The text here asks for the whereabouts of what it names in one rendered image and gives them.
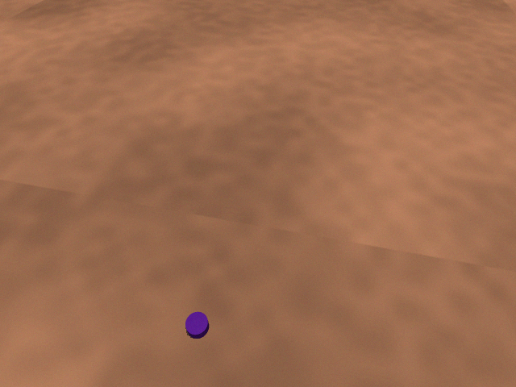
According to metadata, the tin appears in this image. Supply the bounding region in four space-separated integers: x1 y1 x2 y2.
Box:
185 312 209 339

